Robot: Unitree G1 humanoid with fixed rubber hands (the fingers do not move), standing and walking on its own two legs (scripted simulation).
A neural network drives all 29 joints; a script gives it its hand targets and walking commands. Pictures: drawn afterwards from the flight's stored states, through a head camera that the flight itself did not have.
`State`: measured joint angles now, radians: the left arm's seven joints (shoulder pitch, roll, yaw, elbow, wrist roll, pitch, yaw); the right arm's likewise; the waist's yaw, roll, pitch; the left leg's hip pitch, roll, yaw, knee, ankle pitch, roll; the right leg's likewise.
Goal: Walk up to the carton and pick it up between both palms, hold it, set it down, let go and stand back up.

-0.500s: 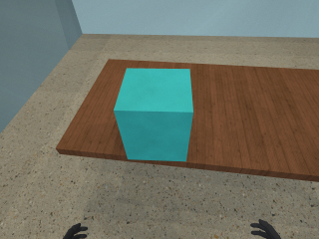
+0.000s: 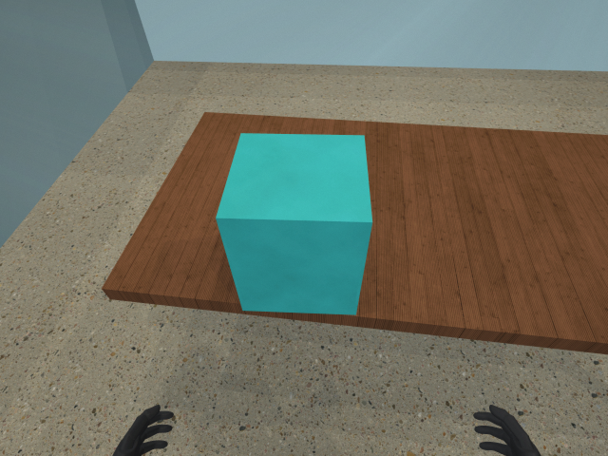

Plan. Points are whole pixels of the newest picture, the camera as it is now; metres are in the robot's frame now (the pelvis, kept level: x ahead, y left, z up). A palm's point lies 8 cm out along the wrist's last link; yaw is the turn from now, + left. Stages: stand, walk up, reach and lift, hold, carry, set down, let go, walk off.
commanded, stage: walk up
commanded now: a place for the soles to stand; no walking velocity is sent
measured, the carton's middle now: (300, 227) +0.49 +0.03 -0.01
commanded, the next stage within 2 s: reach and lift in 0.20 s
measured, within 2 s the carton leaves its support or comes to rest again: neither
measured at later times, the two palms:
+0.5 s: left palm (150, 420) +0.19 +0.23 -0.05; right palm (519, 436) +0.17 -0.25 -0.05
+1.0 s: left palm (146, 377) +0.23 +0.24 -0.02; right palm (473, 384) +0.22 -0.20 -0.03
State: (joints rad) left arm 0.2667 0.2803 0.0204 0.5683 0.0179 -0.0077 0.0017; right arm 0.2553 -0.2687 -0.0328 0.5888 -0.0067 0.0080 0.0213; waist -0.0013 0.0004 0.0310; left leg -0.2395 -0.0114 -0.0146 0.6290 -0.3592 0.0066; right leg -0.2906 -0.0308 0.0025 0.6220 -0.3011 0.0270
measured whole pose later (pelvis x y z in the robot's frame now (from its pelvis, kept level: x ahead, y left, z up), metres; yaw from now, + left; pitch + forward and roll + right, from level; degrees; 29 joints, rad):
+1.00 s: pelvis +0.02 +0.00 +0.01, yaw -1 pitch -4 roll -1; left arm 0.05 0.25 0.03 0.67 -0.10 -0.21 -0.03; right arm 0.04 -0.11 -0.01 0.83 0.08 -0.43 -0.04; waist 0.03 0.01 0.04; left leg -0.09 0.03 0.00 0.50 -0.33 -0.01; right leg -0.12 0.00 0.00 0.45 -0.25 0.02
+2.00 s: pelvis +0.01 -0.01 +0.02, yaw +0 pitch +0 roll -1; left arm -0.52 0.28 0.05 0.89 -0.19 -0.12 -0.03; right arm -0.48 -0.16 0.07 0.90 0.29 -0.21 -0.13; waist 0.02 -0.01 -0.02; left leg -0.20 0.03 -0.01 0.48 -0.29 -0.01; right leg -0.22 0.01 0.00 0.41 -0.20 0.01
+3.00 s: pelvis +0.01 -0.01 +0.02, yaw +0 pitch +12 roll -1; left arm -1.15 0.41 -0.08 1.31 -0.32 0.05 -0.01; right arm -1.11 -0.28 0.08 1.21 0.39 0.09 -0.12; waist -0.01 -0.02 -0.15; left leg -0.42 0.04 -0.02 0.45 -0.24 -0.02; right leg -0.42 0.02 -0.01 0.36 -0.14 0.00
